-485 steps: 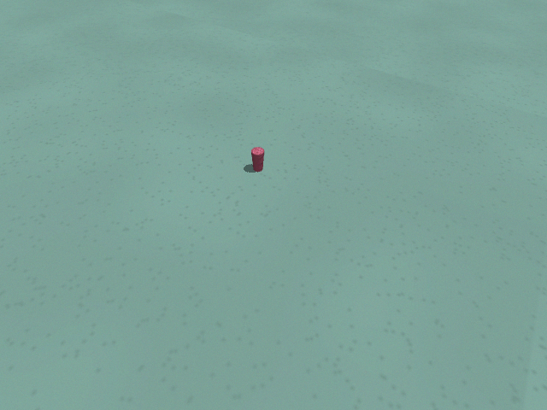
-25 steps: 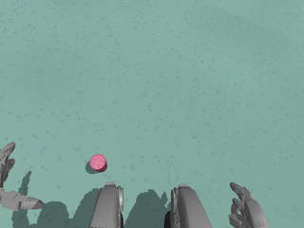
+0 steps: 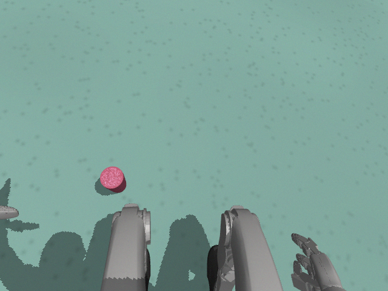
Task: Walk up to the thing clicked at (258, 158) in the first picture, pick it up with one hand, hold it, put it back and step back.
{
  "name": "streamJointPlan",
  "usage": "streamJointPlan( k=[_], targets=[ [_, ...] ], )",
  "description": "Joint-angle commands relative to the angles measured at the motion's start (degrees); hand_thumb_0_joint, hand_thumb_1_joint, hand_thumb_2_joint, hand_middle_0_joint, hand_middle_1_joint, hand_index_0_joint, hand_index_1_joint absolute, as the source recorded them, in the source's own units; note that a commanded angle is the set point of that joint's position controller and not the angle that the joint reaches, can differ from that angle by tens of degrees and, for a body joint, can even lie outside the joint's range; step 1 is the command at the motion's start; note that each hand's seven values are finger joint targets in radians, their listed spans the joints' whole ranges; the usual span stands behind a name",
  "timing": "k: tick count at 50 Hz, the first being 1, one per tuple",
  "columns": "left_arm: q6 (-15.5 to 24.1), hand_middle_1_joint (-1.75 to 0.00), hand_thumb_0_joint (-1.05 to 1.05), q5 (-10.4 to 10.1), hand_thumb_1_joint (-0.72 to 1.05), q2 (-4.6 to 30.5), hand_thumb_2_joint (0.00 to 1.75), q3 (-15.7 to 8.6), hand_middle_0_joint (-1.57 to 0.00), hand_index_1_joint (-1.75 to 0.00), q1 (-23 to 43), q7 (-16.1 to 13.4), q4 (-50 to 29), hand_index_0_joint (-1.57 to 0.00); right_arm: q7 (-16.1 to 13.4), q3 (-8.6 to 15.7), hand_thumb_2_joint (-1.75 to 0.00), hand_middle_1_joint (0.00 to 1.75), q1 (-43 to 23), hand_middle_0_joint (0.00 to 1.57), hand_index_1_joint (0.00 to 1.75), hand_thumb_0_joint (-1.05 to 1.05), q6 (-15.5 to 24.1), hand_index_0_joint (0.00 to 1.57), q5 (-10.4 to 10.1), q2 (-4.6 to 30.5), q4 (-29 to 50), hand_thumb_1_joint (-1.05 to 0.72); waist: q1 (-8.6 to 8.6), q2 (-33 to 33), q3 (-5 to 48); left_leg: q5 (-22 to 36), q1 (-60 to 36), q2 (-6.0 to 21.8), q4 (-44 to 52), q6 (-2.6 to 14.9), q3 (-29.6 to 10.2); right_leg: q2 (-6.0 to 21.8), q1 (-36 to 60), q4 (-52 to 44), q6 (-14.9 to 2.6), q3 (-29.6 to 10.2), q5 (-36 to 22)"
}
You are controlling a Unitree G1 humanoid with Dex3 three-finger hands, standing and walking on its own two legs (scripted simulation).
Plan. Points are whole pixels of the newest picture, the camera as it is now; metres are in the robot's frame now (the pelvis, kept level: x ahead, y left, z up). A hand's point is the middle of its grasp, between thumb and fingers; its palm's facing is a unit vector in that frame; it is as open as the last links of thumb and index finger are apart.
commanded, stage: go down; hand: left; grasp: from the side
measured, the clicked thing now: (115, 181) +0.41 +0.23 -0.42
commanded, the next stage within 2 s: approach in 1.36 s
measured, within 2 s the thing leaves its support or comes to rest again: neither
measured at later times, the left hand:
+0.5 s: hand out of the picture +0.34 +0.40 -0.09, palm faces +0.14 -0.96 -0.24, open 16.6 cm
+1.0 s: hand out of the picture +0.34 +0.41 -0.10, palm faces +0.15 -0.97 -0.20, open 17.0 cm
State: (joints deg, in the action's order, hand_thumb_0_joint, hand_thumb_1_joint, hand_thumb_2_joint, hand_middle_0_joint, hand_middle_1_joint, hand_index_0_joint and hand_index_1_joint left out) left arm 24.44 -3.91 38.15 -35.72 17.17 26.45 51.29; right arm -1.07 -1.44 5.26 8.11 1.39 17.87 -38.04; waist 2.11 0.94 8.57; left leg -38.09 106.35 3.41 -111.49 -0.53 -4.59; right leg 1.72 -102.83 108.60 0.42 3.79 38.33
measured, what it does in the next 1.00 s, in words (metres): lowers itself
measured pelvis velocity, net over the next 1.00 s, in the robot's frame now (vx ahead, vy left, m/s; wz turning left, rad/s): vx -0.02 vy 0.00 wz -0.04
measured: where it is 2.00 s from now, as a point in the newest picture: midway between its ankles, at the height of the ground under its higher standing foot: outside the picture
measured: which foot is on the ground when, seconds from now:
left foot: down 0.00-1.00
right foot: down 0.00-1.00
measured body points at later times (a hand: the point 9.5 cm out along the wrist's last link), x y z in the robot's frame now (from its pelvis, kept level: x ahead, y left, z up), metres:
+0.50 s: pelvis -0.01 +0.00 -0.06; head +0.19 +0.06 +0.33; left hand +0.33 +0.45 -0.07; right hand +0.16 -0.27 -0.17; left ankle +0.08 +0.13 -0.44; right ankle +0.08 -0.13 -0.44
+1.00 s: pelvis -0.02 +0.00 -0.10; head +0.19 +0.07 +0.30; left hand +0.33 +0.46 -0.09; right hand +0.15 -0.27 -0.20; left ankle +0.08 +0.13 -0.44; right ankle +0.08 -0.13 -0.44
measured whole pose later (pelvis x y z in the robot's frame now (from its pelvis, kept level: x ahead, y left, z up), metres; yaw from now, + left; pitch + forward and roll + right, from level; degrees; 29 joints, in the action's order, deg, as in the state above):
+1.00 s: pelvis -0.02 +0.00 -0.10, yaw -2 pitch +31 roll -7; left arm 25.9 -8.7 47.6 -44.5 26.9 38.5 57.4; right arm -1.0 -5.0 4.1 9.6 2.9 19.9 -39.7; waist 3.3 2.2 4.8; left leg -38.3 122.1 2.9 -129.3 -0.1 -6.9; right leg 1.4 -117.5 125.2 1.0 4.4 38.4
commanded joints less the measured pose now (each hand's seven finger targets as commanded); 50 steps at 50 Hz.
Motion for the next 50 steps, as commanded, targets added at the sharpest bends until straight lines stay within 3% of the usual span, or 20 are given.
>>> streamJointPlan(
  k=[1,2,6,9,14,18,23,27,34,36,50],
  targets=[
    [4.2,-0.17,0.00,-3.0,-0.33,21.1,0.19,-6.2,-0.01,-0.15,8.1,1.5,-8.3,-0.02,-1.0,4.0,-0.89,0.30,5.4,0.20,0.30,0.00,1.7,0.20,0.0,11.9,3.5,-0.87,-1.56,-9.3,30.8,9.0,-22.8,-1.5,13.1,1.72,0.6,-1.9,12.6,-10.0,-2.60,-0.5,-8.6],
    [4.3,-0.16,0.00,-3.0,-0.31,22.2,0.18,-6.7,-0.01,-0.14,8.6,1.8,-8.2,-0.02,-1.0,3.8,-0.89,0.30,5.0,0.20,0.30,0.00,1.7,0.20,0.2,11.8,3.4,-0.87,-2.18,-9.1,30.8,7.7,-21.7,-1.4,12.6,1.72,0.9,-1.9,12.8,-9.8,-2.50,-0.6,-7.6],
    [5.1,-0.16,0.00,-3.5,-0.34,24.2,0.18,-7.7,-0.01,-0.14,11.6,3.5,-8.6,-0.02,-1.3,3.9,-0.89,0.30,4.7,0.20,0.30,0.00,1.9,0.20,0.4,12.7,3.1,-0.88,-1.68,-11.8,31.4,4.4,-21.6,-1.1,11.9,1.52,0.1,-2.0,9.4,-7.4,-2.58,0.1,-5.8],
    [5.0,-0.15,0.00,-4.0,-0.34,25.3,0.18,-8.8,-0.01,-0.14,10.8,4.2,-7.4,-0.02,-1.2,3.4,-0.90,0.30,5.0,0.20,0.30,0.00,2.1,0.20,0.5,13.1,2.7,-0.88,-2.23,-11.4,32.0,7.2,-21.2,-1.1,10.2,1.48,0.2,-1.9,8.9,-5.7,-2.68,0.3,-7.5],
    [4.8,-0.15,0.00,-4.8,-0.37,25.7,0.18,-9.5,-0.01,-0.14,11.6,5.9,-6.1,-0.02,-1.3,3.4,-0.90,0.30,4.7,0.20,0.30,0.00,2.2,0.20,0.6,13.7,2.4,-0.89,-1.89,-11.8,31.6,5.5,-19.3,-1.0,8.6,1.45,-0.1,-2.1,6.2,-3.6,-2.67,0.9,-6.4],
    [4.9,-0.15,0.00,-5.5,-0.38,28.4,0.19,-10.7,-0.01,-0.14,13.3,6.7,-7.8,-0.02,-1.3,3.0,-0.90,0.30,5.0,0.20,0.30,0.00,2.4,0.20,0.6,13.7,2.2,-0.89,-2.32,-11.9,32.2,4.9,-16.7,-1.2,7.0,1.66,0.6,-2.1,6.7,-2.8,-2.58,0.8,-5.6],
    [4.9,-0.15,0.00,-6.1,-0.40,27.9,0.19,-10.6,-0.01,-0.14,14.7,8.1,-6.6,-0.02,-1.4,2.7,-0.90,0.30,4.7,0.20,0.30,0.00,2.6,0.20,0.5,14.1,1.9,-0.89,-1.54,-13.0,30.6,3.7,-16.4,-0.9,6.2,1.46,-0.6,-2.1,2.5,-0.5,-2.71,1.5,-5.1],
    [4.9,-0.15,0.00,-6.5,-0.42,29.6,0.18,-11.8,-0.01,-0.14,14.9,9.0,-5.9,-0.01,-1.3,2.3,-0.90,0.30,5.4,0.20,0.30,0.00,2.7,0.20,0.8,14.3,1.6,-0.90,-1.65,-12.4,32.3,7.5,-16.4,-1.2,3.9,1.45,-0.1,-2.1,3.0,0.7,-2.75,1.4,-7.4],
    [4.8,-0.15,0.00,-6.7,-0.46,31.4,0.18,-12.6,-0.01,-0.14,16.6,10.2,-6.5,-0.01,-1.2,2.2,-0.90,0.30,5.6,0.20,0.30,0.00,2.7,0.20,1.0,15.0,1.2,-0.90,-1.91,-14.0,32.9,7.5,-15.9,-1.1,2.6,1.32,0.0,-2.1,1.4,2.5,-2.89,1.6,-7.3],
    [4.5,-0.14,0.00,-6.7,-0.47,31.0,0.17,-12.4,-0.01,-0.14,15.8,10.4,-5.1,-0.02,-1.3,2.2,-0.90,0.30,5.0,0.20,0.30,0.00,2.8,0.20,0.9,15.1,1.5,-0.91,-1.82,-13.6,31.5,5.1,-15.0,-1.0,2.9,1.42,-0.3,-2.2,0.2,2.6,-2.82,1.9,-5.7],
    [4.7,-0.14,0.00,-7.4,-0.51,32.7,0.16,-13.1,-0.02,-0.14,18.9,12.0,-3.5,-0.02,-0.9,1.2,-0.91,0.30,4.7,0.20,0.30,0.00,2.7,0.20,1.2,15.9,1.7,-0.91,-0.82,-13.7,29.5,3.7,-12.6,-1.0,0.6,1.46,-1.0,-2.2,-2.9,5.3,-2.78,2.7,-4.8]
  ],
)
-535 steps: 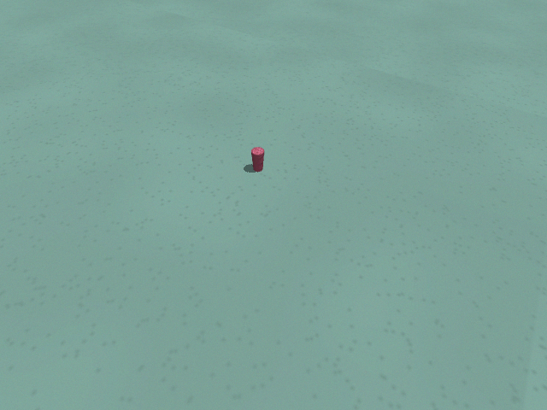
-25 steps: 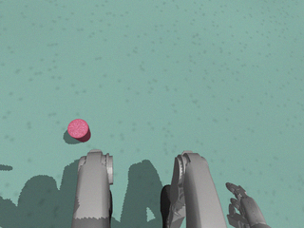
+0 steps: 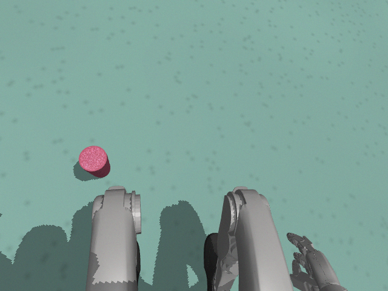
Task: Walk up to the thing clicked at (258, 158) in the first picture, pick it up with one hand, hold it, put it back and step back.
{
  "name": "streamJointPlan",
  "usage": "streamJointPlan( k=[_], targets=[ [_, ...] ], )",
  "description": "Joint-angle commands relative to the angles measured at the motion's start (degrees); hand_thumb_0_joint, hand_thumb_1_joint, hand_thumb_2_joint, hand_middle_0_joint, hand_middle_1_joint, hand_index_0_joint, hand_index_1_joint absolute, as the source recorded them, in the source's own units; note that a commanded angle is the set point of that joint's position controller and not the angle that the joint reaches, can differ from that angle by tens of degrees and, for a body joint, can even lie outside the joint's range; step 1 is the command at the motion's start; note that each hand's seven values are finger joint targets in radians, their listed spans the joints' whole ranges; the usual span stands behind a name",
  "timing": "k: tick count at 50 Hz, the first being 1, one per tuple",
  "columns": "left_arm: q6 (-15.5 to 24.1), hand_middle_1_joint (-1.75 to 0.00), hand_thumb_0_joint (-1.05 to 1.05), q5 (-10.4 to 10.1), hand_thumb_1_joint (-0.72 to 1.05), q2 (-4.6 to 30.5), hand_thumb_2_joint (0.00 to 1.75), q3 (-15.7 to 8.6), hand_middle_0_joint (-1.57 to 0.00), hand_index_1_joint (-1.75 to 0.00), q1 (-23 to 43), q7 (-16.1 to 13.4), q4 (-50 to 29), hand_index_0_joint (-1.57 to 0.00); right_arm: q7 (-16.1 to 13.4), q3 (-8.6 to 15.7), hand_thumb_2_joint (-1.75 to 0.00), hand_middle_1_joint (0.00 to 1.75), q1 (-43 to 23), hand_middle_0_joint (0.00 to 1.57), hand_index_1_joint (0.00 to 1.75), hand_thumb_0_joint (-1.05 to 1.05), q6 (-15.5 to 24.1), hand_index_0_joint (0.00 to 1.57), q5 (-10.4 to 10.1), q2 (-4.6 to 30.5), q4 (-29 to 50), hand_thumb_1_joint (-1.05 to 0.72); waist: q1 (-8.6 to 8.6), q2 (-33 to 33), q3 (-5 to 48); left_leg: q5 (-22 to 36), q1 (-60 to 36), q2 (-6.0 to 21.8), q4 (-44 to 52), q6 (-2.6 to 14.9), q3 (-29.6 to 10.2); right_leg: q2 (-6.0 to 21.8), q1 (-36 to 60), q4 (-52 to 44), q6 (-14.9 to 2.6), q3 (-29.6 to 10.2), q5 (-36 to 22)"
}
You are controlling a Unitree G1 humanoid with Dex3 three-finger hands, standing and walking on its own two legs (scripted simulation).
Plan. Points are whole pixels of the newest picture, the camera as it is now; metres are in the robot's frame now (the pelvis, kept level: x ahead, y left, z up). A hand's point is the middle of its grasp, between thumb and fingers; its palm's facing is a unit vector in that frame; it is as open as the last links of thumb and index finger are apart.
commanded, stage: go down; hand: left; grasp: from the side
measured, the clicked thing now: (97, 164) +0.42 +0.25 -0.32
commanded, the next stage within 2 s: approach in 0.36 s
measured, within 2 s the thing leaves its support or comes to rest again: neither
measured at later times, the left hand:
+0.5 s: hand out of the picture +0.35 +0.43 -0.02, palm faces +0.19 -0.97 -0.17, open 17.2 cm
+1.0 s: hand (29, 167) +0.37 +0.36 -0.19, palm faces +0.14 -0.99 +0.02, open 17.5 cm
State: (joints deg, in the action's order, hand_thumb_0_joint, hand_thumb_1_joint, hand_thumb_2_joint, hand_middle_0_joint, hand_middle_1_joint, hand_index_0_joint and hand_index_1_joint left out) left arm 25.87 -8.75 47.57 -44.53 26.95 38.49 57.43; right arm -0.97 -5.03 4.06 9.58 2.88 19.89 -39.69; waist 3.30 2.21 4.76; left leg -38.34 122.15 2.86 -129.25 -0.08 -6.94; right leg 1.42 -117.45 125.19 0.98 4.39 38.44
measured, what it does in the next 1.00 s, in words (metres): lowers itself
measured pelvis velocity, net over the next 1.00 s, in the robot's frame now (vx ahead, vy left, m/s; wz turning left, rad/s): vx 0.00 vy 0.00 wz -0.09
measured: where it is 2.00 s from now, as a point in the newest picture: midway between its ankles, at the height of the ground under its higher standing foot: (173, 287)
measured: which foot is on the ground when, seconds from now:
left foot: down 0.00-1.00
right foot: down 0.00-1.00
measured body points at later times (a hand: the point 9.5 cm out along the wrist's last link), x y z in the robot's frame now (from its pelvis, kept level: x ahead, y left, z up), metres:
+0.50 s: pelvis +0.00 +0.00 -0.02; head +0.21 +0.08 +0.37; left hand +0.34 +0.48 -0.01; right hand +0.18 -0.27 -0.12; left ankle +0.09 +0.13 -0.35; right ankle +0.11 -0.13 -0.35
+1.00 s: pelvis +0.00 +0.00 -0.08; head +0.23 +0.14 +0.29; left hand +0.36 +0.41 -0.19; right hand +0.20 -0.26 -0.13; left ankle +0.09 +0.13 -0.35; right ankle +0.11 -0.13 -0.35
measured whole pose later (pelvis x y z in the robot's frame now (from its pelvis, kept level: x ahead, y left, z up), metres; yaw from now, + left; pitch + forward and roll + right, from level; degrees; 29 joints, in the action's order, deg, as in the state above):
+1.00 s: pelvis +0.00 +0.00 -0.08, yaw -5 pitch +21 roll -11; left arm 45.6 -15.7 50.1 -45.8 30.0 41.9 75.3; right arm 1.4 -16.9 -6.5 10.2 10.7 21.4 -37.4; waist 8.3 11.2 -7.5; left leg -40.8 128.2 3.0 -146.3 -0.8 -14.2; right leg -1.1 -121.7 137.8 1.9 8.8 38.1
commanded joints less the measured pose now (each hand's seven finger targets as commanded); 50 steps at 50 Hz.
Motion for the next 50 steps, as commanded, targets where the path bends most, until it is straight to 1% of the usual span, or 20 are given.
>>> streamJointPlan(
  k=[1,3,7,10,15,16,21,23,26,27,29,32,35,36,38,42,44,46,48,50],
  targets=[
    [3.3,-0.14,0.00,-2.8,-0.50,23.4,0.17,-4.0,-0.02,-0.14,10.1,0.2,-10.0,-0.02,-1.0,4.9,-0.91,0.30,5.8,0.20,0.30,0.00,1.2,0.20,-0.2,14.1,3.3,-0.90,-1.60,-14.1,33.0,3.4,-27.1,-0.7,17.4,1.27,2.1,-2.0,12.7,-12.2,-3.17,1.9,-4.3],
    [3.2,-0.14,0.00,-2.9,-0.50,24.6,0.16,-5.1,-0.02,-0.13,8.6,0.2,-9.0,-0.02,-0.9,4.4,-0.91,0.30,5.7,0.20,0.30,0.00,1.3,0.20,-0.1,13.8,3.3,-0.91,-2.50,-14.2,33.3,2.9,-26.0,-0.8,17.1,1.44,2.7,-2.0,13.6,-12.0,-3.12,1.8,-3.9],
    [3.5,-0.13,0.00,-3.2,-0.49,25.3,0.16,-5.0,-0.02,-0.13,9.5,0.7,-9.5,-0.02,-1.0,4.3,-0.91,0.30,4.9,0.20,0.30,0.00,1.4,0.20,-0.2,14.2,3.6,-0.91,-2.22,-14.4,32.1,1.3,-25.3,-0.7,17.1,1.49,2.4,-2.2,12.1,-11.6,-3.14,2.1,-2.6],
    [3.6,-0.13,0.00,-3.6,-0.51,26.2,0.15,-5.9,-0.02,-0.13,9.0,1.2,-9.3,-0.02,-1.1,3.9,-0.91,0.30,5.3,0.20,0.30,0.00,1.4,0.20,-0.1,14.5,3.3,-0.91,-2.26,-15.8,34.1,4.8,-27.1,-0.7,16.1,1.11,2.1,-2.2,12.4,-10.2,-3.27,2.2,-5.3],
    [3.6,-0.13,0.00,-4.3,-0.51,26.5,0.15,-6.8,-0.02,-0.13,8.4,2.0,-8.7,-0.02,-1.0,3.7,-0.91,0.30,5.2,0.20,0.30,0.00,1.5,0.20,-0.2,14.8,3.3,-0.91,-2.33,-15.8,33.1,4.0,-26.6,-0.6,16.2,1.08,1.4,-2.2,11.3,-9.4,-3.26,2.6,-4.8],
    [3.5,-0.13,0.00,-4.5,-0.51,26.0,0.16,-6.5,-0.02,-0.13,8.7,2.1,-8.1,-0.02,-1.0,3.6,-0.91,0.30,5.6,0.20,0.30,0.00,1.4,0.20,-0.1,14.7,3.2,-0.91,-1.68,-15.3,33.2,5.3,-26.3,-0.7,15.0,1.18,1.9,-2.2,12.0,-9.7,-3.16,2.5,-5.7],
    [3.7,-0.13,0.00,-5.1,-0.53,27.5,0.15,-7.8,-0.03,-0.13,7.7,2.8,-8.8,-0.02,-0.9,3.3,-0.91,0.30,5.6,0.20,0.30,0.00,1.2,0.20,0.0,14.9,3.4,-0.91,-2.51,-15.3,34.6,7.4,-25.9,-0.8,14.2,1.13,2.3,-2.3,13.4,-9.1,-3.21,2.4,-6.9],
    [3.6,-0.17,0.00,-5.3,-0.57,26.6,0.19,-7.5,-0.06,-0.20,7.6,3.1,-7.9,-0.03,-0.9,3.3,-0.91,0.30,5.5,0.20,0.30,0.00,1.3,0.20,0.1,15.0,3.1,-0.93,-1.85,-15.1,33.5,6.9,-25.3,-0.7,13.8,1.22,2.5,-2.4,13.0,-9.2,-3.14,2.5,-6.6],
    [4.1,-0.13,0.00,-6.7,-0.58,24.9,0.09,-7.6,-0.06,-0.14,5.6,3.9,-6.1,-0.04,-0.9,3.1,-0.90,0.30,4.5,0.20,0.30,0.00,1.6,0.20,-0.1,15.0,3.2,-0.91,-1.95,-14.2,30.9,5.5,-23.9,-0.7,13.4,1.28,2.2,-2.6,11.2,-8.7,-3.16,2.8,-5.5],
    [4.5,-0.13,0.00,-7.3,-0.60,23.8,0.09,-7.2,-0.06,-0.15,6.0,4.2,-5.7,-0.05,-0.9,2.8,-0.90,0.30,4.5,0.20,0.30,0.00,1.6,0.20,0.1,14.9,3.1,-0.91,-1.04,-13.1,31.0,6.6,-23.2,-0.7,12.4,1.29,2.1,-2.7,11.9,-8.5,-3.04,3.0,-6.4],
    [6.1,-0.13,0.00,-8.8,-0.61,22.2,0.08,-6.8,-0.06,-0.15,7.2,5.1,-4.8,-0.05,-0.8,2.7,-0.90,0.30,3.5,0.20,0.30,0.00,2.1,0.20,0.1,15.1,3.1,-0.91,-0.30,-11.6,29.3,5.9,-21.7,-0.6,11.4,1.43,1.8,-2.9,10.4,-8.0,-3.01,3.4,-5.7],
    [8.7,-0.13,0.00,-10.3,-0.59,18.7,0.09,-4.6,-0.06,-0.15,8.8,6.5,-1.2,-0.04,-0.6,1.9,-0.90,0.30,2.1,0.20,0.30,0.00,2.7,0.20,0.7,15.6,3.9,-0.90,1.68,-9.3,27.1,4.6,-19.7,-0.4,9.3,1.46,1.3,-3.4,9.6,-7.1,-2.79,4.1,-4.7],
    [11.9,-0.13,0.00,-11.2,-0.58,20.0,0.09,-4.0,-0.06,-0.15,10.3,7.4,1.5,-0.04,-0.4,0.5,-0.90,0.30,0.7,0.20,0.30,0.00,3.3,0.20,1.5,15.9,3.8,-0.89,2.05,-9.2,25.6,1.0,-17.0,-0.3,7.7,1.49,1.4,-3.8,10.2,-6.4,-2.76,4.6,-2.1],
    [12.9,-0.13,0.00,-11.2,-0.57,18.7,0.10,-2.7,-0.06,-0.14,10.6,7.7,2.7,-0.04,-0.2,0.0,-0.90,0.30,-0.3,0.20,0.30,0.00,3.5,0.20,1.9,15.8,4.0,-0.89,2.21,-8.8,25.1,0.5,-16.9,-0.1,7.2,1.36,1.2,-4.0,9.4,-5.8,-2.78,4.9,-1.6],
    [14.8,-0.12,0.00,-11.3,-0.57,19.2,0.09,-2.4,-0.06,-0.14,10.6,7.8,4.6,-0.04,0.0,-0.9,-0.90,0.30,-1.2,0.20,0.30,0.00,3.6,0.20,2.7,16.5,3.9,-0.89,2.52,-10.9,24.9,0.6,-18.0,0.0,6.3,0.97,0.9,-4.2,8.7,-4.4,-2.90,5.5,-1.9],
    [18.9,-0.12,0.00,-10.6,-0.57,23.6,0.09,-4.4,-0.06,-0.13,11.7,6.1,5.9,-0.04,0.4,-3.3,-0.90,0.30,-3.5,0.20,0.30,0.00,3.0,0.20,4.7,17.7,4.0,-0.90,1.93,-14.4,25.7,3.6,-20.0,0.5,4.2,0.21,0.2,-4.5,9.3,-1.6,-2.98,6.4,-4.5],
    [21.0,-0.12,0.00,-9.9,-0.56,23.2,0.10,-3.9,-0.06,-0.14,11.7,4.9,6.8,-0.04,0.8,-4.4,-0.90,0.30,-4.9,0.20,0.30,0.00,2.3,0.20,5.8,18.3,4.2,-0.90,2.77,-16.0,25.6,5.0,-21.6,0.8,3.6,-0.28,-0.6,-4.5,9.0,0.0,-2.97,7.1,-5.6],
    [23.2,-0.13,0.00,-9.1,-0.58,24.8,0.10,-4.7,-0.06,-0.14,11.5,3.5,7.8,-0.04,1.0,-5.5,-0.90,0.30,-6.2,0.20,0.30,0.00,1.5,0.20,7.0,18.8,4.4,-0.90,2.79,-18.7,25.0,5.9,-22.5,1.2,2.8,-0.66,-1.0,-4.7,9.1,1.3,-2.97,7.7,-6.6],
    [25.2,-0.13,0.00,-8.7,-0.57,22.7,0.12,-3.6,-0.06,-0.15,10.9,2.5,8.9,-0.04,1.3,-6.5,-0.90,0.30,-6.9,0.20,0.30,0.00,0.7,0.20,8.3,19.2,4.4,-0.91,4.17,-19.4,25.1,8.7,-23.4,1.4,1.6,-1.09,-1.7,-4.8,10.0,2.5,-2.87,8.6,-9.0],
    [26.6,-0.14,0.00,-8.2,-0.59,18.8,0.10,-0.5,-0.06,-0.15,10.3,2.0,10.0,-0.04,1.5,-7.1,-0.91,0.30,-7.6,0.20,0.30,0.00,0.1,0.20,9.4,19.3,4.3,-0.92,5.60,-20.8,24.6,9.8,-24.8,1.6,0.5,-1.41,-2.2,-5.1,9.7,2.9,-2.83,9.2,-10.1]
  ],
)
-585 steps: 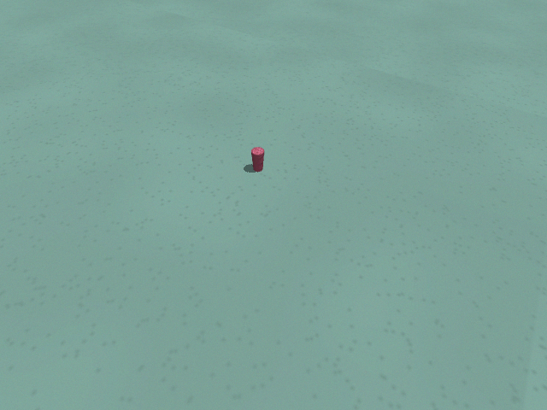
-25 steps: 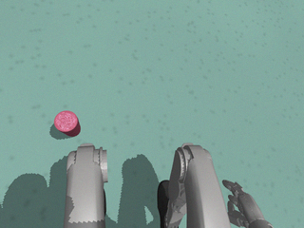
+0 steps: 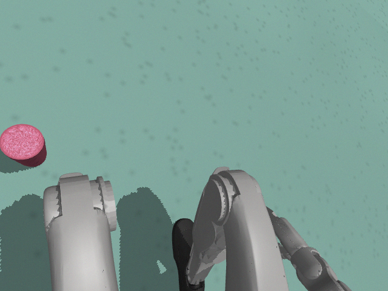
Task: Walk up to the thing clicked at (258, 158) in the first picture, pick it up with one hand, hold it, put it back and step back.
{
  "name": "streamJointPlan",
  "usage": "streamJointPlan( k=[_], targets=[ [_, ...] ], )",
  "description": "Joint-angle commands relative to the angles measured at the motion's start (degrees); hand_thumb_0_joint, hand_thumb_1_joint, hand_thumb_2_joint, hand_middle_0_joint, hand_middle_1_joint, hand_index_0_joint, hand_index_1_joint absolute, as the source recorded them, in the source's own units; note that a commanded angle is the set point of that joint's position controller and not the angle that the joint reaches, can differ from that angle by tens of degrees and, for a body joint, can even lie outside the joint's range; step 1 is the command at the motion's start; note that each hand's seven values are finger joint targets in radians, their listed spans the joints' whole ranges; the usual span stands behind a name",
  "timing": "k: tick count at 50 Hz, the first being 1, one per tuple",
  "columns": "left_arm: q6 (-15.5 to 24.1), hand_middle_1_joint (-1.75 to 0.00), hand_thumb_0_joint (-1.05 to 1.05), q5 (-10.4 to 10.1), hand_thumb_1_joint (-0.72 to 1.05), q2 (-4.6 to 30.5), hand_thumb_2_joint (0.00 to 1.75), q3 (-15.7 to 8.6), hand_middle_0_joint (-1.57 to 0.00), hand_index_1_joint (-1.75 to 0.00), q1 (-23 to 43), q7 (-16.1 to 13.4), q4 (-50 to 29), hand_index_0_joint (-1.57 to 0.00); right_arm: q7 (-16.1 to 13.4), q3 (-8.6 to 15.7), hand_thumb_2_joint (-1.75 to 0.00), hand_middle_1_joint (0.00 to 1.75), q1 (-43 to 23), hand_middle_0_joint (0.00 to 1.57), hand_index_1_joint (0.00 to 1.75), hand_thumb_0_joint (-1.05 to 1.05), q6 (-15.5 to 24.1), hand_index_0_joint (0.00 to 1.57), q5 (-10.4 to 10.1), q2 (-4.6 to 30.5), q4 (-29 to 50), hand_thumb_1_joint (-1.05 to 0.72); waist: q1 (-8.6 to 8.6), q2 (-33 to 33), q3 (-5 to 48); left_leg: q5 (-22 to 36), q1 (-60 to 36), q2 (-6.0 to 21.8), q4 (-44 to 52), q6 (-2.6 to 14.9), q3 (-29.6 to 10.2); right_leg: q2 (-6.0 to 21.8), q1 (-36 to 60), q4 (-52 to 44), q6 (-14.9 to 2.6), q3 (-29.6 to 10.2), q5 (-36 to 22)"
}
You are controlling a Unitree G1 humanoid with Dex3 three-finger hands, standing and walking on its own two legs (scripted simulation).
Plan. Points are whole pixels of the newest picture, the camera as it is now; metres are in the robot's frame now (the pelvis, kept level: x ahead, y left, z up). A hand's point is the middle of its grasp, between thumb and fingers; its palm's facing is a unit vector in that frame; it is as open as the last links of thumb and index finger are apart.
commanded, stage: close in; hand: left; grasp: from the side
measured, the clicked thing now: (28, 149) +0.40 +0.28 -0.24
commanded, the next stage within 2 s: rest palm in 0.66 s
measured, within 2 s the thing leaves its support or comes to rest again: leaves its support in 1.76 s
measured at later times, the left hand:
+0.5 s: hand (5, 161) +0.36 +0.30 -0.19, palm faces +0.20 -0.98 +0.01, open 17.6 cm
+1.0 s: hand (27, 157) +0.38 +0.27 -0.22, palm faces +0.25 -0.97 +0.00, open 15.5 cm
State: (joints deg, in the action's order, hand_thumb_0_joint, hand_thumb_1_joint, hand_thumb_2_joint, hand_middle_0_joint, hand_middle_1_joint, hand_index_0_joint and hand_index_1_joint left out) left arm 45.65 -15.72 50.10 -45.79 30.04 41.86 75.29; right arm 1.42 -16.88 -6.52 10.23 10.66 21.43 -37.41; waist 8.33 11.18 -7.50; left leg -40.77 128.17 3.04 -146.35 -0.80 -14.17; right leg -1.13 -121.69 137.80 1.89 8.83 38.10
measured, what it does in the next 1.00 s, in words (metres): stands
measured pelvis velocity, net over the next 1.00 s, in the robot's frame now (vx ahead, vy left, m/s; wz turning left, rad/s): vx -0.02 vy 0.02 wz -0.09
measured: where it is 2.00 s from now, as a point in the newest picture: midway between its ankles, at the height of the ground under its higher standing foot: (140, 285)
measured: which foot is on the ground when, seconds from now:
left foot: down 0.00-1.00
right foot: down 0.00-1.00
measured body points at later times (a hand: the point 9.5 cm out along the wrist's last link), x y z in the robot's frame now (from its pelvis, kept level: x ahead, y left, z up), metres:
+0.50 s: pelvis -0.01 +0.01 -0.03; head +0.19 +0.19 +0.33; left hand +0.34 +0.35 -0.19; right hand +0.18 -0.23 -0.06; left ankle +0.08 +0.13 -0.27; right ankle +0.12 -0.12 -0.27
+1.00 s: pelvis -0.02 +0.02 -0.03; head +0.20 +0.21 +0.31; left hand +0.36 +0.33 -0.21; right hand +0.15 -0.22 -0.05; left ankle +0.08 +0.13 -0.27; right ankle +0.12 -0.12 -0.27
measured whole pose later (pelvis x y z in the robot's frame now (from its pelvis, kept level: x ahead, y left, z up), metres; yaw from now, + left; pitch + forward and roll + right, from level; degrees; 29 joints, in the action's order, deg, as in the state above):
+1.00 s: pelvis -0.02 +0.02 -0.03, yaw -5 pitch +7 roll -19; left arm 68.3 -7.7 45.6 -29.0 28.1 5.6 83.2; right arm 8.3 -30.3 -10.8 2.5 21.8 21.6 -32.0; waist 11.7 17.4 -18.3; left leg -40.3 125.9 2.1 -155.2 0.4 -23.5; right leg -4.5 -115.7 139.2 4.0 15.2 34.5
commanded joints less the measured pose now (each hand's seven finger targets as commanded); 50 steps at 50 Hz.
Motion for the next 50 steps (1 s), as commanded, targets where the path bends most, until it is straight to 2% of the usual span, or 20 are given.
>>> streamJointPlan(
  k=[1,4,5,6,10,13,14,16,17,20,26,28,31,32,34,37,38,44,46,50],
  targets=[
    [7.4,-0.14,0.00,-1.0,-0.60,14.3,0.10,2.3,-0.06,-0.15,6.8,-1.7,-7.5,-0.04,-0.7,4.5,-0.91,0.30,2.5,0.20,0.30,0.00,-0.8,0.20,2.1,18.0,1.9,-0.91,1.12,-30.3,36.1,12.7,-31.2,1.5,17.3,-0.85,4.7,-2.5,13.4,-9.3,-3.72,5.1,-10.2],
    [9.2,-0.14,0.00,-0.4,-0.61,11.7,0.10,4.7,-0.05,-0.15,4.7,-3.6,-5.1,-0.05,-0.2,3.4,-0.91,0.30,1.5,0.20,0.30,0.00,-1.5,0.20,3.0,18.3,1.8,-0.92,2.09,-28.6,34.7,13.4,-30.0,1.6,15.7,-0.97,3.9,-2.8,14.6,-8.7,-3.53,6.2,-11.3],
    [10.0,-0.14,0.00,-0.5,-0.61,9.6,0.09,6.4,-0.05,-0.14,5.9,-4.4,-5.4,-0.05,0.0,2.9,-0.91,0.30,0.6,0.20,0.30,0.00,-1.7,0.20,3.3,18.5,2.1,-0.92,3.14,-28.7,33.4,13.0,-29.6,1.6,15.4,-1.04,3.4,-2.7,14.1,-8.4,-3.47,6.6,-11.4],
    [11.0,-0.12,0.00,-0.8,-0.61,8.5,0.04,7.4,-0.06,-0.12,6.4,-5.3,-5.7,-0.06,0.3,2.4,-0.90,0.30,-0.2,0.20,0.30,0.00,-1.9,0.20,3.4,18.7,2.5,-0.92,3.30,-28.1,31.8,11.2,-28.9,1.7,15.8,-1.11,2.8,-2.8,12.9,-8.0,-3.56,7.3,-9.9],
    [14.7,-0.11,0.00,-0.5,-0.61,10.7,0.02,5.3,-0.07,-0.11,4.4,-9.8,-6.0,-0.07,1.3,0.6,-0.90,0.30,-2.2,0.20,0.30,0.00,-2.8,0.20,4.6,19.4,2.9,-0.93,2.79,-27.7,30.9,11.0,-27.7,1.7,14.1,-1.11,2.1,-3.1,15.8,-7.3,-3.08,8.2,-10.4],
    [17.3,-0.11,0.00,0.1,-0.61,11.2,0.02,4.9,-0.07,-0.10,5.9,-13.5,-8.1,-0.07,1.8,-0.6,-0.90,0.30,-2.6,0.20,0.30,0.00,-3.6,0.20,5.5,19.6,3.2,-0.93,2.87,-29.6,29.9,11.6,-27.8,1.7,13.9,-1.36,1.7,-3.3,16.6,-6.8,-3.07,8.6,-11.5],
    [17.6,-0.11,0.00,0.5,-0.61,9.9,0.03,5.5,-0.07,-0.10,4.9,-14.7,-6.9,-0.07,2.0,-0.9,-0.90,0.30,-2.7,0.20,0.30,0.00,-3.8,0.20,5.7,19.7,3.4,-0.93,3.25,-29.6,29.1,11.1,-28.1,1.8,14.1,-1.51,1.5,-3.4,16.3,-6.9,-3.02,9.1,-11.1],
    [18.8,-0.11,0.00,1.8,-0.61,10.7,0.04,5.4,-0.07,-0.10,6.9,-17.2,-7.9,-0.07,2.3,-0.7,-0.90,0.30,-3.2,0.20,0.30,0.00,-4.1,0.20,6.1,20.5,4.0,-0.92,3.83,-31.1,26.8,8.8,-27.0,1.8,14.7,-1.61,1.2,-3.4,15.6,-6.7,-3.09,9.7,-10.3],
    [18.8,-0.10,0.00,2.3,-0.61,9.2,0.03,6.3,-0.07,-0.09,4.7,-18.2,-5.7,-0.07,2.6,-0.6,-0.90,0.30,-2.9,0.20,0.30,0.00,-4.4,0.20,6.5,20.6,3.7,-0.93,4.21,-30.6,26.1,8.6,-26.6,1.8,14.6,-1.65,1.0,-3.4,15.6,-6.5,-3.05,9.9,-10.4],
    [19.3,-0.09,0.00,2.8,-0.61,4.0,0.02,11.1,-0.06,-0.08,5.8,-20.0,-4.3,-0.07,3.3,-0.8,-0.90,0.30,-3.2,0.20,0.30,0.00,-4.8,0.20,7.2,20.8,4.3,-0.93,6.42,-28.5,23.1,5.0,-24.4,1.7,14.6,-1.44,0.4,-3.4,14.4,-7.3,-2.79,10.6,-8.9],
    [20.8,-0.09,0.00,2.2,-0.58,0.5,0.02,16.1,-0.05,-0.07,6.2,-23.2,-2.9,-0.07,4.2,-2.0,-0.90,0.30,-3.8,0.20,0.30,0.00,-5.3,0.20,7.8,20.6,5.5,-0.92,7.71,-23.1,21.7,2.8,-21.1,1.2,12.9,-0.58,-0.3,-4.1,15.4,-8.4,-2.26,11.3,-8.0],
    [21.5,-0.08,0.00,2.2,-0.57,1.4,0.04,15.3,-0.05,-0.07,6.6,-25.3,-2.2,-0.06,4.4,-2.7,-0.90,0.30,-3.7,0.20,0.30,0.00,-5.4,0.20,8.1,20.6,5.7,-0.91,7.52,-22.4,21.3,2.3,-20.7,1.1,12.6,-0.52,-0.7,-4.3,15.8,-8.4,-2.18,11.5,-7.7],
    [23.1,-0.10,0.00,3.5,-0.51,2.7,0.08,15.0,-0.05,-0.08,7.5,-27.9,-1.0,-0.06,4.6,-3.4,-0.90,0.30,-3.8,0.20,0.30,0.00,-6.2,0.20,8.8,20.8,5.9,-0.91,8.09,-23.2,20.1,2.1,-21.0,1.4,13.1,-0.83,-1.8,-4.4,15.8,-7.6,-2.12,12.0,-7.6],
    [23.5,-0.10,0.00,3.9,-0.49,3.0,0.09,14.8,-0.05,-0.08,7.2,-28.8,-0.7,-0.06,4.7,-3.7,-0.90,0.30,-4.2,0.20,0.30,0.00,-6.3,0.20,9.0,20.6,6.1,-0.90,7.44,-23.3,19.6,1.9,-20.8,1.3,13.0,-0.78,-1.6,-4.4,15.6,-7.9,-2.18,11.8,-7.5],
    [24.4,-0.09,0.00,4.9,-0.47,3.9,0.10,14.5,-0.05,-0.08,7.5,-30.4,-0.5,-0.06,4.8,-4.0,-0.90,0.30,-4.6,0.20,0.30,0.00,-6.8,0.20,9.5,20.7,6.3,-0.90,7.40,-24.8,18.8,1.7,-21.5,1.6,13.6,-1.04,-2.1,-4.5,15.3,-7.3,-2.28,11.9,-7.5],
    [25.4,-0.09,0.00,6.0,-0.40,4.1,0.13,14.9,-0.05,-0.08,7.6,-32.2,0.3,-0.05,4.9,-4.5,-0.90,0.30,-5.1,0.20,0.30,0.00,-7.3,0.20,10.1,21.0,6.7,-0.90,8.27,-25.7,17.5,0.3,-20.9,1.7,13.9,-1.11,-2.4,-4.5,15.4,-7.2,-2.19,12.4,-6.8],
    [25.5,-0.08,0.00,6.4,-0.38,4.0,0.13,15.2,-0.04,-0.08,6.8,-32.8,0.6,-0.05,5.1,-4.6,-0.90,0.30,-5.0,0.20,0.30,0.00,-7.4,0.20,10.2,20.9,6.8,-0.90,7.78,-25.9,17.7,0.7,-21.2,1.7,14.0,-1.07,-2.3,-4.7,15.5,-7.2,-2.28,12.3,-7.3],
    [26.5,-0.12,0.00,7.0,-0.24,3.2,0.22,16.3,-0.14,-0.13,7.5,-35.2,0.8,-0.12,5.4,-5.1,-0.90,0.30,-4.9,0.20,0.30,0.00,-8.0,0.20,10.8,21.4,6.7,-0.89,9.58,-25.8,18.1,2.4,-22.8,1.9,13.7,-1.30,-3.4,-4.9,16.2,-7.1,-1.98,13.1,-9.2],
    [26.6,-0.27,0.00,7.9,-0.08,3.3,0.32,16.9,-0.28,-0.27,7.4,-36.1,1.1,-0.27,5.5,-5.4,-0.90,0.30,-4.8,0.20,0.30,0.00,-8.2,0.20,11.0,21.6,6.5,-0.89,10.02,-26.3,18.0,4.2,-24.2,2.3,14.0,-1.69,-4.5,-4.9,16.1,-6.3,-1.96,13.5,-10.6],
    [27.2,-0.37,0.00,8.2,0.10,4.2,0.44,17.1,-0.39,-0.37,8.8,-38.0,1.2,-0.38,5.6,-6.1,-0.90,0.30,-5.3,0.20,0.30,0.00,-8.5,0.20,11.3,21.4,6.5,-0.88,10.44,-26.0,17.3,4.5,-23.2,2.2,13.0,-1.49,-4.3,-5.1,16.6,-6.8,-1.83,13.6,-11.1]
  ],
)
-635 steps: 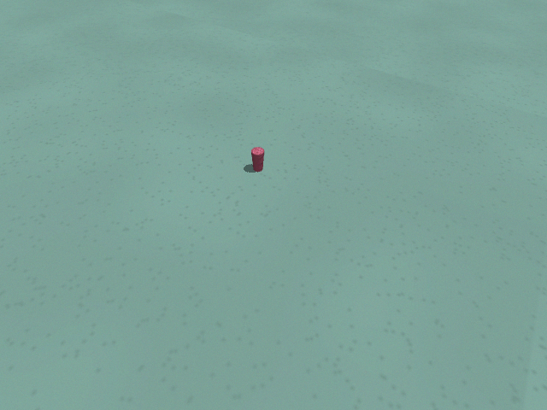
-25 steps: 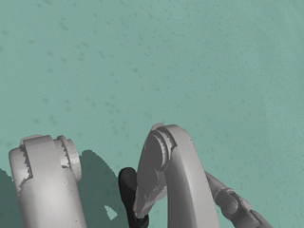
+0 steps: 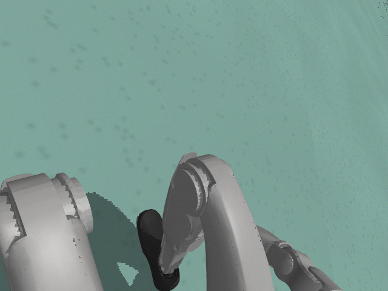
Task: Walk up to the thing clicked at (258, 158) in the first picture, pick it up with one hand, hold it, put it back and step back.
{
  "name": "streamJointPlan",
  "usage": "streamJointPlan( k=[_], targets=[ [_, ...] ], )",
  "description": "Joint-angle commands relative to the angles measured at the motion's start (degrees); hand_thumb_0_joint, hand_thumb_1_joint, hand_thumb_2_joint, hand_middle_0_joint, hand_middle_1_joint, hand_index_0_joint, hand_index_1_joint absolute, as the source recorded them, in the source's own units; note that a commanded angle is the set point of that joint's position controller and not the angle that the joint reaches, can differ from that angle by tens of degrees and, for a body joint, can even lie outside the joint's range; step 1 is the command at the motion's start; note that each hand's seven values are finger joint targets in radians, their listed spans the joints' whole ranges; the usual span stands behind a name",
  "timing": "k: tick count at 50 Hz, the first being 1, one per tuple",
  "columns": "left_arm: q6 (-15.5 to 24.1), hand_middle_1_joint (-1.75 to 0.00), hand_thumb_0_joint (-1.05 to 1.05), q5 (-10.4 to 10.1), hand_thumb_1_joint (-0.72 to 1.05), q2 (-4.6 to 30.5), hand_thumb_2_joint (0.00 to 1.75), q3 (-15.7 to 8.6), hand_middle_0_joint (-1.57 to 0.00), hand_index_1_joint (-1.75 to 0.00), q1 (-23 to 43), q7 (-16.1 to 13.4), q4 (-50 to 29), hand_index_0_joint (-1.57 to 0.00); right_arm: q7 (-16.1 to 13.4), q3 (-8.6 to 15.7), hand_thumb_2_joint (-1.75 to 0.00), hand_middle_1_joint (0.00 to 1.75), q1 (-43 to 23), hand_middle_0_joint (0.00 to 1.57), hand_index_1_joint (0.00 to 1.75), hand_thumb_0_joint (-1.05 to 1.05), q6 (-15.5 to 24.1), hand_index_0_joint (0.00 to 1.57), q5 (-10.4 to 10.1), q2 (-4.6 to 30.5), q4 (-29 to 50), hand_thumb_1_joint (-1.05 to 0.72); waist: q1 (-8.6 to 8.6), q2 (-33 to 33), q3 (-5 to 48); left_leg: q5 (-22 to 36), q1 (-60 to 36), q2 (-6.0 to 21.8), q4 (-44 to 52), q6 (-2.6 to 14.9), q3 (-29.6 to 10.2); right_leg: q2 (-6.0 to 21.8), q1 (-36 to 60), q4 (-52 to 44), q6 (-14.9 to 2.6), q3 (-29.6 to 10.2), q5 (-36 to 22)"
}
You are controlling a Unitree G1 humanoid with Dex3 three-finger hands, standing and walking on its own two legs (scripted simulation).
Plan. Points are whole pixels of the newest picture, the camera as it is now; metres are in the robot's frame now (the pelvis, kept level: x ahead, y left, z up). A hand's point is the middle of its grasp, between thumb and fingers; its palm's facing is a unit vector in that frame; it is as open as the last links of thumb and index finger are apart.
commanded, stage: close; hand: left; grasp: from the side
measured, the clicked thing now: out of the picture +0.39 +0.30 -0.21
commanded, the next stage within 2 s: settle in 0.42 s
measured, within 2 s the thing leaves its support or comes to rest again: leaves its support in 0.76 s
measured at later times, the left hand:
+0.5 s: hand out of the picture +0.39 +0.29 -0.19, palm faces +0.39 -0.92 +0.00, open 9.3 cm
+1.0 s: hand out of the picture +0.39 +0.31 -0.14, palm faces +0.39 -0.92 -0.01, open 9.3 cm
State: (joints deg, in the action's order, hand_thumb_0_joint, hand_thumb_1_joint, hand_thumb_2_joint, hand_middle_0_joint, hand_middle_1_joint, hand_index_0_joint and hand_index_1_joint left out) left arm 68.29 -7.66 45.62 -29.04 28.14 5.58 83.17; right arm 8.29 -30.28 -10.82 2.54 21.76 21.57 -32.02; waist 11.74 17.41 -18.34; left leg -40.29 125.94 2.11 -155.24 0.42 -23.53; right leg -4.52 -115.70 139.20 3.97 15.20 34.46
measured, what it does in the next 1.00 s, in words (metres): stands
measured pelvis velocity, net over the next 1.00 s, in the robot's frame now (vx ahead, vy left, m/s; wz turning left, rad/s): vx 0.00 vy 0.00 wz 0.00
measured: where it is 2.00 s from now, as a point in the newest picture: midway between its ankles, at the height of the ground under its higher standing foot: (112, 290)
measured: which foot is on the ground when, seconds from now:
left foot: down 0.00-1.00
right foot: down 0.00-1.00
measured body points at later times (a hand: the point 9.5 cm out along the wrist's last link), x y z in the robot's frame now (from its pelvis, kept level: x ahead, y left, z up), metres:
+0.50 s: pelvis +0.00 +0.00 +0.00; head +0.21 +0.21 +0.33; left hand +0.37 +0.34 -0.18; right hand +0.19 -0.23 -0.01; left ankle +0.09 +0.12 -0.24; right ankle +0.15 -0.13 -0.24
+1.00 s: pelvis +0.00 +0.00 +0.01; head +0.20 +0.20 +0.35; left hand +0.37 +0.36 -0.14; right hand +0.19 -0.23 -0.02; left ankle +0.09 +0.12 -0.24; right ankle +0.15 -0.13 -0.24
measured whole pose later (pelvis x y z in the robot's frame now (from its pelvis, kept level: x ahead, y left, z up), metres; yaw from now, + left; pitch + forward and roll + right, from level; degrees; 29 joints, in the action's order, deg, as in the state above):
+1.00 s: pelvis +0.00 +0.00 +0.01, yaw +0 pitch +11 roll -18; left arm 60.1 -5.6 43.2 -27.8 28.4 0.9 68.7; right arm 8.9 -25.9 -8.0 -0.6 19.4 20.1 -32.5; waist 10.8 15.0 -15.5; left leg -40.7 126.6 2.5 -152.9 0.2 -22.5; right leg -4.0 -116.6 137.5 3.7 14.8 35.0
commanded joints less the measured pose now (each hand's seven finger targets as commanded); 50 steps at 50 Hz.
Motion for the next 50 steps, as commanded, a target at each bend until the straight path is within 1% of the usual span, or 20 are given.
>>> streamJointPlan(
  k=[1,2,3,4,6,7,8,13,15,20,21,23,25,29,33,35,38,42,47,50],
  targets=[
    [4.7,-0.39,0.00,0.2,0.13,8.3,0.48,0.3,-0.40,-0.39,11.5,-2.2,-6.7,-0.39,-1.2,7.2,-0.90,0.30,-0.5,0.20,0.30,0.00,-0.9,0.20,0.5,21.3,0.9,-0.87,7.75,-32.6,28.4,4.5,-21.9,3.2,22.1,-2.80,4.7,-1.7,11.0,-8.2,-3.80,7.3,-7.9],
    [4.8,-0.41,0.00,0.2,0.19,8.8,0.50,0.0,-0.42,-0.41,11.0,-2.5,-6.6,-0.41,-1.1,7.0,-0.89,0.30,-0.5,0.20,0.30,0.00,-0.9,0.20,0.6,21.2,0.9,-0.87,7.20,-32.4,28.7,4.6,-21.6,3.1,21.7,-2.68,5.0,-1.9,11.8,-8.6,-3.77,7.1,-8.1],
    [4.8,-0.44,0.00,0.7,0.22,9.1,0.53,0.4,-0.45,-0.44,11.6,-2.9,-6.1,-0.43,-1.1,6.9,-0.89,0.30,-0.7,0.20,0.30,0.00,-1.1,0.20,0.6,21.3,0.8,-0.87,7.83,-32.3,28.3,4.3,-21.2,3.2,21.7,-2.69,4.8,-1.9,11.3,-8.5,-3.80,7.4,-7.9],
    [4.7,-0.47,0.00,0.9,0.26,9.4,0.57,0.0,-0.47,-0.47,10.7,-3.2,-6.0,-0.45,-1.1,6.8,-0.89,0.30,-0.7,0.20,0.30,0.00,-1.2,0.20,0.7,21.1,1.1,-0.86,7.06,-32.3,28.6,4.8,-21.6,3.3,21.8,-2.69,4.9,-2.0,11.7,-8.6,-3.84,7.3,-8.1],
    [4.7,-0.51,0.00,1.9,0.33,10.1,0.61,0.5,-0.52,-0.51,11.5,-3.7,-5.7,-0.51,-1.1,6.8,-0.89,0.30,-1.1,0.20,0.30,0.00,-1.7,0.20,0.7,21.3,1.1,-0.86,7.54,-33.1,26.4,3.5,-21.1,3.5,22.7,-2.78,4.5,-1.8,10.4,-8.5,-3.88,7.6,-7.0],
    [4.5,-0.54,0.00,1.8,0.36,10.1,0.64,0.0,-0.55,-0.54,10.5,-3.9,-5.4,-0.53,-1.1,6.8,-0.89,0.30,-0.9,0.20,0.30,0.00,-1.7,0.20,0.8,21.2,1.2,-0.86,7.06,-32.5,27.2,3.7,-21.4,3.5,22.4,-2.79,4.6,-2.0,11.0,-8.7,-3.85,7.4,-7.2],
    [4.5,-0.55,0.00,2.1,0.40,10.2,0.65,0.7,-0.57,-0.55,11.4,-4.0,-5.5,-0.56,-1.1,6.7,-0.89,0.30,-1.0,0.20,0.30,0.00,-1.9,0.20,0.8,21.2,1.0,-0.86,7.61,-32.9,27.1,3.6,-21.3,3.5,22.2,-2.76,4.7,-2.0,11.0,-8.8,-3.83,7.3,-7.3],
    [4.0,-0.70,0.00,1.3,0.53,10.2,0.78,-0.4,-0.71,-0.70,11.4,-4.8,-5.4,-0.69,-1.2,6.5,-0.89,0.30,-1.1,0.20,0.30,0.00,-2.0,0.20,0.8,21.0,1.2,-0.86,7.68,-31.2,28.0,3.9,-20.6,3.5,21.4,-2.27,4.9,-2.3,12.3,-9.6,-3.60,7.3,-7.8],
    [3.9,-0.80,0.00,1.6,0.48,10.3,0.85,-0.1,-0.80,-0.81,12.2,-5.1,-5.4,-0.79,-1.2,6.6,-0.89,0.30,-1.1,0.20,0.30,0.00,-2.1,0.20,0.7,21.2,1.1,-0.87,8.09,-31.1,27.3,3.7,-20.6,3.7,21.9,-2.39,4.5,-2.1,11.5,-9.3,-3.70,7.5,-7.5],
    [4.0,-0.98,0.00,2.0,0.53,11.5,1.01,-0.5,-0.95,-0.99,13.3,-5.7,-5.2,-0.94,-1.2,6.3,-0.89,0.30,-1.0,0.20,0.30,0.00,-2.5,0.20,0.8,21.2,1.1,-0.87,8.19,-32.1,26.7,3.2,-20.6,3.9,22.2,-2.48,4.2,-2.3,11.3,-9.2,-3.78,7.5,-7.1],
    [4.0,-1.02,0.00,2.2,0.56,11.0,1.05,-0.2,-0.98,-1.02,13.4,-5.7,-5.1,-0.97,-1.2,6.2,-0.89,0.30,-0.7,0.20,0.30,0.00,-2.6,0.20,0.9,21.1,1.1,-0.86,8.60,-31.9,27.4,3.8,-21.1,3.9,22.1,-2.50,4.1,-2.3,12.0,-9.3,-3.70,7.6,-7.7],
    [3.7,-1.07,0.00,2.4,0.54,11.4,1.09,-0.1,-1.03,-1.08,13.6,-6.0,-5.1,-1.02,-1.3,6.3,-0.89,0.30,-0.9,0.20,0.30,0.00,-2.6,0.20,0.9,20.7,1.1,-0.86,8.05,-31.2,27.1,3.3,-20.0,3.7,21.5,-2.12,4.8,-2.4,11.9,-9.8,-3.74,7.1,-7.3],
    [3.8,-1.13,0.00,2.2,0.53,10.9,1.14,0.0,-1.08,-1.14,14.5,-6.1,-5.3,-1.07,-1.2,6.2,-0.89,0.30,-1.0,0.20,0.30,0.00,-2.7,0.20,0.9,20.9,1.3,-0.86,8.61,-31.6,26.7,3.6,-20.4,3.9,22.0,-2.31,4.4,-2.3,11.5,-9.6,-3.74,7.4,-7.5],
    [3.8,-1.23,0.00,2.2,0.51,11.4,1.23,-0.7,-1.13,-1.26,13.5,-6.3,-5.5,-1.11,-1.1,6.2,-0.90,0.30,-0.6,0.20,0.30,0.00,-2.9,0.20,0.9,21.2,1.2,-0.89,8.12,-32.5,27.5,3.9,-21.6,4.1,22.4,-2.59,4.0,-2.4,11.9,-9.3,-3.85,7.5,-7.6],
    [3.6,-1.25,0.00,1.9,0.46,11.9,1.24,-1.1,-1.14,-1.28,13.6,-6.2,-8.8,-1.13,-1.1,6.4,-0.90,0.30,-0.2,0.20,0.30,0.00,-3.0,0.20,0.8,20.8,1.2,-0.89,7.22,-33.4,30.0,5.6,-22.2,4.0,21.7,-2.46,4.9,-2.4,13.1,-9.4,-3.94,7.0,-8.8],
    [3.6,-1.28,0.00,1.8,0.44,12.4,1.25,-1.5,-1.17,-1.30,14.4,-6.4,-10.1,-1.16,-1.0,6.7,-0.90,0.30,0.2,0.20,0.30,0.00,-3.1,0.20,0.6,21.1,1.0,-0.90,7.54,-35.1,29.8,5.8,-22.5,4.0,22.4,-2.66,4.7,-2.2,13.3,-9.1,-3.96,7.1,-9.3],
    [2.3,-1.30,0.00,2.1,0.40,12.5,1.26,-1.9,-1.19,-1.32,13.6,-6.3,-13.7,-1.17,-1.1,7.6,-0.90,0.30,1.0,0.20,0.30,0.00,-3.4,0.20,0.3,20.6,0.9,-0.89,6.38,-36.6,32.6,7.8,-23.9,3.9,22.3,-2.77,5.5,-2.2,13.7,-9.2,-4.21,6.5,-10.5],
    [0.0,-1.31,0.00,1.9,0.40,9.9,1.26,-0.5,-1.20,-1.33,13.0,-5.7,-18.5,-1.18,-0.9,9.4,-0.90,0.30,2.3,0.20,0.30,0.00,-3.7,0.20,-0.7,20.2,0.5,-0.89,6.13,-36.8,33.7,7.7,-23.8,3.6,23.2,-2.67,6.2,-1.9,13.1,-9.6,-4.36,5.9,-10.4],
    [-3.7,-1.37,0.00,1.5,0.38,6.8,1.31,1.1,-1.26,-1.40,10.5,-4.6,-24.4,-1.25,-0.7,12.3,-0.90,0.30,3.4,0.20,0.30,0.00,-3.8,0.20,-2.4,19.7,0.8,-0.89,4.46,-37.7,35.8,4.8,-23.8,3.3,25.1,-2.61,6.9,-1.3,10.7,-10.0,-4.64,5.0,-8.5],
    [-6.0,-1.37,0.00,0.3,0.38,4.1,1.30,2.5,-1.27,-1.40,11.0,-4.0,-28.9,-1.26,-0.6,14.1,-0.90,0.30,4.2,0.20,0.30,0.00,-3.6,0.20,-3.9,18.7,0.7,-0.89,3.38,-36.8,36.9,3.6,-21.5,2.7,25.3,-2.11,8.1,-1.2,9.9,-10.6,-4.89,3.9,-7.9]
  ],
)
